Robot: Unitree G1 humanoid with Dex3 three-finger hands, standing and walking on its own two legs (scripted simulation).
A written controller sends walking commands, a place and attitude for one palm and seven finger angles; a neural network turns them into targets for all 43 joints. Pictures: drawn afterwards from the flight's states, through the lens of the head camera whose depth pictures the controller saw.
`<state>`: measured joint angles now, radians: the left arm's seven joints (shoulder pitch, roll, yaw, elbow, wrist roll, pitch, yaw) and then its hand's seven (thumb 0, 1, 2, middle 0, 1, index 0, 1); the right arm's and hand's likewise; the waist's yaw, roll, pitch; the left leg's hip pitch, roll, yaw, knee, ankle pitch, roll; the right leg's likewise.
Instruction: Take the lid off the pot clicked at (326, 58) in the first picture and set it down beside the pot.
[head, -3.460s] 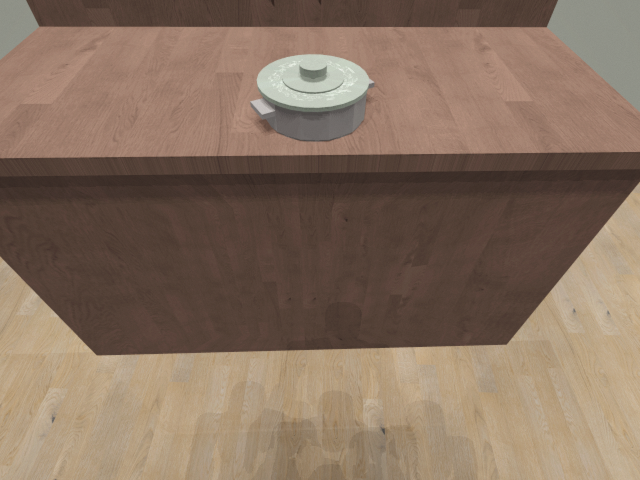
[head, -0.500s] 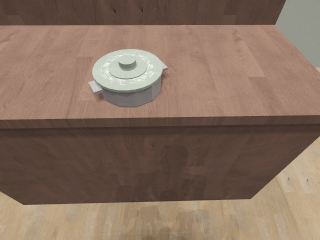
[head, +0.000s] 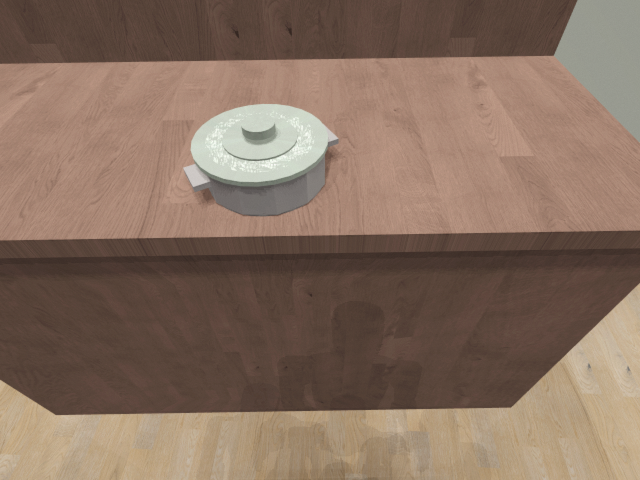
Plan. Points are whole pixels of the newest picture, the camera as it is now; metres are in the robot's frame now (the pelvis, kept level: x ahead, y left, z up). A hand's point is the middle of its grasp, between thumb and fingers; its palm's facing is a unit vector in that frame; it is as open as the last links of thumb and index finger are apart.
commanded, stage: look again from close up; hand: left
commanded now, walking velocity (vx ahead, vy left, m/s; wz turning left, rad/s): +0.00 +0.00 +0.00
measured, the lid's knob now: (258, 126) +0.56 +0.13 +0.16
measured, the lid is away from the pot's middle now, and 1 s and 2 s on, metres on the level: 0.00 0.00 0.00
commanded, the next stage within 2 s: shuffle to correct the standing spot in 0.50 s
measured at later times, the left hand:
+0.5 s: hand out of the picture +0.01 +0.17 -0.17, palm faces +0.00 -0.98 -0.20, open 7.4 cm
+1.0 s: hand out of the picture +0.01 +0.17 -0.17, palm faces +0.06 -0.98 -0.20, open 7.4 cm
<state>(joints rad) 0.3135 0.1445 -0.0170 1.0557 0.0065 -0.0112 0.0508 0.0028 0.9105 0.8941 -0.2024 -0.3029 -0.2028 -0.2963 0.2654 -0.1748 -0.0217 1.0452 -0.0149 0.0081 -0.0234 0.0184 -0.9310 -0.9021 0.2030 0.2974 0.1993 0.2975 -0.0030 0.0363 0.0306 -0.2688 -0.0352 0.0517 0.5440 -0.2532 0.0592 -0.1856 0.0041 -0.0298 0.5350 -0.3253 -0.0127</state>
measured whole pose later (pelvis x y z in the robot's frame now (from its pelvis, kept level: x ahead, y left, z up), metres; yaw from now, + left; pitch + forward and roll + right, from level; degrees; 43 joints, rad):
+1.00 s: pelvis +0.03 -0.01 +0.00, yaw +1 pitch +1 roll +0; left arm 0.35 0.16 0.02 1.03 0.02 -0.01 0.02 0.00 0.91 0.89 -0.20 -0.30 -0.20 -0.30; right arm 0.33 -0.14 -0.02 1.08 -0.01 0.00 -0.01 0.01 -0.91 -0.90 0.20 0.30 0.20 0.30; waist 0.00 0.02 0.03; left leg -0.29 -0.03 0.03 0.58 -0.31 0.05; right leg -0.17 0.00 -0.06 0.53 -0.37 -0.02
